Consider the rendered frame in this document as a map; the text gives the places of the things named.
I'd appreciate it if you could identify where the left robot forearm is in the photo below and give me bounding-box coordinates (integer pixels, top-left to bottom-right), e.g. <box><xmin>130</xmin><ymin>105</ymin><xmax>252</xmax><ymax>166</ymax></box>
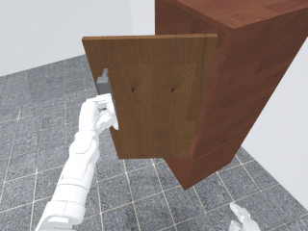
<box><xmin>35</xmin><ymin>130</ymin><xmax>100</xmax><ymax>231</ymax></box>

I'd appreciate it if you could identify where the cupboard door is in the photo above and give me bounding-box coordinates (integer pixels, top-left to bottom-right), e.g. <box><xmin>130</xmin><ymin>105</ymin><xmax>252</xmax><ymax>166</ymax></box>
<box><xmin>81</xmin><ymin>34</ymin><xmax>218</xmax><ymax>160</ymax></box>

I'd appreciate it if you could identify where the robot left hand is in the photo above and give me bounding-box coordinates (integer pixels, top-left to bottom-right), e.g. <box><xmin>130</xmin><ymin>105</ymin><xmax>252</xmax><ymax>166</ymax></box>
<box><xmin>79</xmin><ymin>93</ymin><xmax>118</xmax><ymax>137</ymax></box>

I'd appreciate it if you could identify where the robot right hand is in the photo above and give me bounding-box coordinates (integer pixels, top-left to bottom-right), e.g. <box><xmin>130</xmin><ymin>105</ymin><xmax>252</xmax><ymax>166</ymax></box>
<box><xmin>229</xmin><ymin>202</ymin><xmax>261</xmax><ymax>231</ymax></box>

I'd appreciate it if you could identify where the handle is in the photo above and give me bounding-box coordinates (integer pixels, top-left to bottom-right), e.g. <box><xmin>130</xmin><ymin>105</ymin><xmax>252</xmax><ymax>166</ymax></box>
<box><xmin>96</xmin><ymin>68</ymin><xmax>117</xmax><ymax>115</ymax></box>

